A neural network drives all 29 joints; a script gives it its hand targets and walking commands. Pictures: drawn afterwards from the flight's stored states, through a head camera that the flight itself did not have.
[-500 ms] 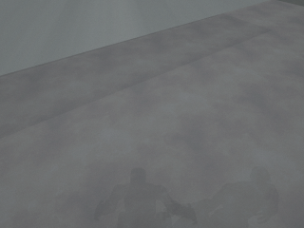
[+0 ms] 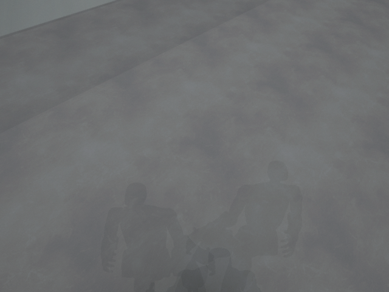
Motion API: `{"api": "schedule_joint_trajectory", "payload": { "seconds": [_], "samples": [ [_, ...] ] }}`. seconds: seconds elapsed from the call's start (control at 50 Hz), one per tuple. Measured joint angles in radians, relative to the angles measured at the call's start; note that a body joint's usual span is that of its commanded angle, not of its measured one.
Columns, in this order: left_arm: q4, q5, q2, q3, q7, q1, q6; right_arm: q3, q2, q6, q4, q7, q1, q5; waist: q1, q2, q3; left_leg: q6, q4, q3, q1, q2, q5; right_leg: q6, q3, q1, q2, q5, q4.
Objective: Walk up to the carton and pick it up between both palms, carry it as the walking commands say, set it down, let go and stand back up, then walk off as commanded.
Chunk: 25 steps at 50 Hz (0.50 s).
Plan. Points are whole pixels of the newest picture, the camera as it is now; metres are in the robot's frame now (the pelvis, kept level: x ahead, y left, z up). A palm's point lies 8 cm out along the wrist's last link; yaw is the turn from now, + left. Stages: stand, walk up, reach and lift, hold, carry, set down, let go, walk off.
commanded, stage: walk up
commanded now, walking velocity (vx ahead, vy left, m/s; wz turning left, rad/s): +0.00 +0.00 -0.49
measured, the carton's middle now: out of the picture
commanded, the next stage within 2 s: none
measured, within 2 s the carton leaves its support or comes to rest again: neither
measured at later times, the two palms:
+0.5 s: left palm out of the picture +0.15 +0.17 -0.11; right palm out of the picture -0.11 -0.29 -0.15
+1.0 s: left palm out of the picture +0.11 +0.21 -0.13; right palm out of the picture -0.11 -0.23 -0.12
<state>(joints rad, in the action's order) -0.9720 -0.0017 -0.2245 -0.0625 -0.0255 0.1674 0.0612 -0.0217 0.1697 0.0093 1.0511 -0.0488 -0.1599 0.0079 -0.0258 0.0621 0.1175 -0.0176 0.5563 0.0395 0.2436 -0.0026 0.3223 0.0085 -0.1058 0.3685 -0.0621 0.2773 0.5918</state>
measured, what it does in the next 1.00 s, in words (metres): steps on the spot, turning right: right foot, then left foot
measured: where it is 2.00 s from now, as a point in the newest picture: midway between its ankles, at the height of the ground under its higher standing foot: (249, 289)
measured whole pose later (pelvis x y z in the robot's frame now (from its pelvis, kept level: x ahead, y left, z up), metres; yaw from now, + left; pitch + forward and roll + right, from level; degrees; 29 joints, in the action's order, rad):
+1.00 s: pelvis -0.03 +0.00 +0.01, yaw -34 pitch -1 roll +0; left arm -0.96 0.01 -0.23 -0.08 0.01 0.29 0.08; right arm -0.03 0.19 0.03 0.97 -0.04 -0.19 0.03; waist 0.03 0.02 0.07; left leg -0.01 0.46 0.24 0.15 -0.08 0.29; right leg 0.06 0.05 0.47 0.03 0.35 1.03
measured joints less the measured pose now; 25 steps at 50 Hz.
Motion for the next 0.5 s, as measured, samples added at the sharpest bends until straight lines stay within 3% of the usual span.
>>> {"api": "schedule_joint_trajectory", "payload": {
  "seconds": [0.06, 0.14, 0.32, 0.36, 0.38, 0.44, 0.5],
  "samples": [
    [0.016, 0.01, 0.003, -0.005, -0.003, 0.01, 0.004, -0.001, 0.009, 0.004, 0.008, -0.001, -0.029, 0.012, -0.001, -0.021, -0.04, -0.01, -0.017, 0.036, -0.019, -0.033, 0.016, 0.033, 0.066, 0.058, 0.009, 0.167, 0.22],
    [0.044, 0.014, -0.003, -0.005, 0.019, 0.01, 0.005, -0.013, 0.034, 0.0, 0.01, -0.015, -0.053, 0.016, 0.002, -0.07, -0.061, -0.003, -0.071, 0.091, -0.064, -0.083, 0.0, 0.045, 0.123, 0.071, 0.053, 0.149, 0.344],
    [0.063, 0.006, -0.052, -0.013, 0.035, -0.037, 0.02, -0.024, 0.064, -0.006, 0.009, 0.003, -0.083, 0.031, -0.016, -0.083, -0.036, 0.024, -0.068, 0.216, -0.079, -0.128, 0.0, 0.042, 0.176, -0.026, 0.091, 0.123, 0.125],
    [0.065, 0.005, -0.046, -0.003, 0.036, -0.042, 0.008, -0.029, 0.08, 0.001, 0.005, 0.011, -0.097, 0.032, -0.023, -0.09, -0.033, 0.037, -0.017, 0.235, -0.06, -0.137, 0.025, 0.027, 0.197, -0.081, 0.089, 0.075, 0.003],
    [0.068, 0.008, -0.042, 0.0, 0.035, -0.042, -0.003, -0.028, 0.089, 0.002, 0.003, 0.015, -0.107, 0.03, -0.026, -0.089, -0.034, 0.044, 0.027, 0.24, -0.042, -0.14, 0.046, -0.003, 0.199, -0.104, 0.092, -0.019, -0.049],
    [0.063, 0.019, -0.003, 0.004, 0.018, -0.053, -0.031, -0.033, 0.117, 0.021, 0.007, 0.019, -0.097, 0.017, -0.039, -0.124, -0.005, 0.054, 0.253, 0.137, 0.044, -0.144, 0.143, -0.035, 0.198, -0.103, 0.071, 0.065, 0.004],
    [0.061, 0.019, 0.04, 0.018, 0.003, -0.034, -0.028, -0.038, 0.119, 0.041, -0.005, 0.02, -0.063, 0.014, -0.04, -0.134, 0.013, 0.06, 0.378, 0.058, 0.099, -0.116, 0.153, -0.044, 0.185, -0.124, 0.059, 0.031, -0.007]
  ]
}}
